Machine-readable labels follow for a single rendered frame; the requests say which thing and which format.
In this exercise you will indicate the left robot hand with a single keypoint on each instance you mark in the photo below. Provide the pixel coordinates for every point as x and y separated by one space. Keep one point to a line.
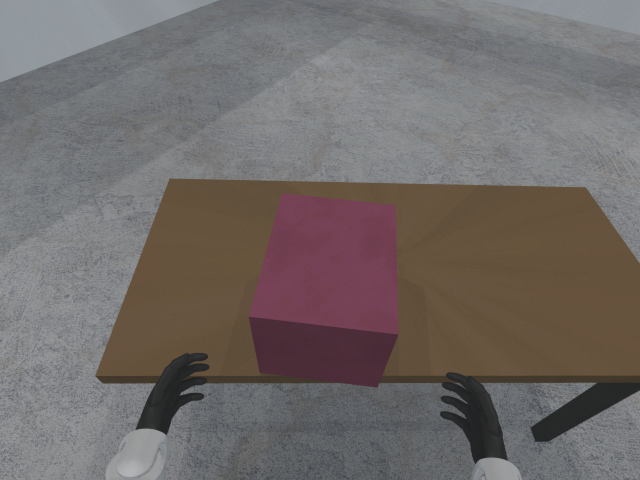
164 400

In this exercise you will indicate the right robot hand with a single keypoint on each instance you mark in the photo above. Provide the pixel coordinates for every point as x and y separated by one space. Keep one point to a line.
481 425

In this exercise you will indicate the right robot forearm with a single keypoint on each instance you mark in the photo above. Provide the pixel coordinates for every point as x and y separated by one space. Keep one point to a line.
495 469

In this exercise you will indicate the left robot forearm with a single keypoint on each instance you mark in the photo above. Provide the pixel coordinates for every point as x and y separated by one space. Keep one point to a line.
142 455

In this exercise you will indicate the table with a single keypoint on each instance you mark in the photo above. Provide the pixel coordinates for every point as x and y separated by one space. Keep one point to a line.
507 284

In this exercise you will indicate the carton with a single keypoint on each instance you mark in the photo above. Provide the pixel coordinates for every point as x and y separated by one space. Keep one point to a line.
326 303

